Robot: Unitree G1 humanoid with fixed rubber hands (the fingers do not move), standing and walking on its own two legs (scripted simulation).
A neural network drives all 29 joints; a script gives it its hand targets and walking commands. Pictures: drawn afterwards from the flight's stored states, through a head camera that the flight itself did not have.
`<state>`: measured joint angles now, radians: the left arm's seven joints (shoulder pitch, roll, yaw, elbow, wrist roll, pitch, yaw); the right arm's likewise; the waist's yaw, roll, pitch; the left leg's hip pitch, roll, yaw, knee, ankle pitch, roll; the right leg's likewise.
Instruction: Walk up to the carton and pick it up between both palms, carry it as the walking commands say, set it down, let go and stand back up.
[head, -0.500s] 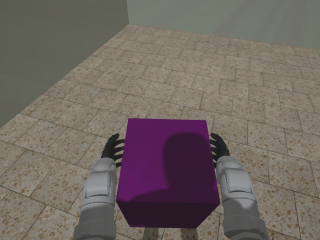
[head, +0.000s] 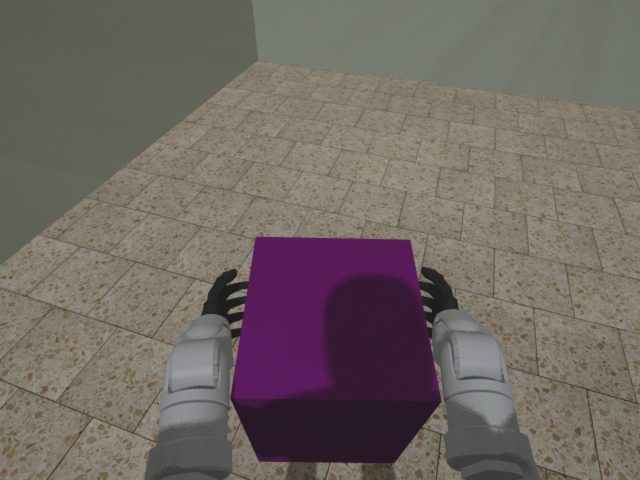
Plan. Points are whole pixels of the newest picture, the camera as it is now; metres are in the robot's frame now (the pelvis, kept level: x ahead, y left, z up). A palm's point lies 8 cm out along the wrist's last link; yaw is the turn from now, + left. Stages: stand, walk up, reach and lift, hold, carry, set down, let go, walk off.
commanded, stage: reach and lift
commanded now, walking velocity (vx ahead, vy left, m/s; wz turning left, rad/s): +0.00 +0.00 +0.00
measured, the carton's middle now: (329, 357) +0.28 +0.00 -0.02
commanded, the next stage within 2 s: hold in 0.68 s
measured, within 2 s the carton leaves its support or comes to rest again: neither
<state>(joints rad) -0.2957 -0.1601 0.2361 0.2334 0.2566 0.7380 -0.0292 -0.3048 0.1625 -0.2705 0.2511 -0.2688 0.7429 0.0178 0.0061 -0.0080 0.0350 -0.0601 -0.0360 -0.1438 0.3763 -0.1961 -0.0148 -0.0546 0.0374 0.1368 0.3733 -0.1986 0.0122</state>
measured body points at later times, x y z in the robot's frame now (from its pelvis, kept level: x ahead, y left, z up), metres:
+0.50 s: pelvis +0.01 +0.00 +0.00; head -0.03 +0.01 +0.45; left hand +0.30 +0.15 +0.04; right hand +0.30 -0.15 +0.04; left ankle +0.02 +0.13 -0.74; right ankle +0.01 -0.13 -0.74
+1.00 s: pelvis +0.00 +0.00 +0.00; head -0.04 +0.00 +0.45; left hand +0.30 +0.15 +0.04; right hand +0.30 -0.15 +0.04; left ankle +0.02 +0.13 -0.74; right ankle +0.01 -0.13 -0.74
